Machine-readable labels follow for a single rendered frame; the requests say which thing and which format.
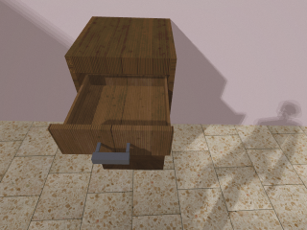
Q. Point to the cabinet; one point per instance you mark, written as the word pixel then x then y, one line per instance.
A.
pixel 126 46

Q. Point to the handle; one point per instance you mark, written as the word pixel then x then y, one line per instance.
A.
pixel 111 158

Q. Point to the drawer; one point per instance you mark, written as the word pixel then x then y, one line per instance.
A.
pixel 116 109

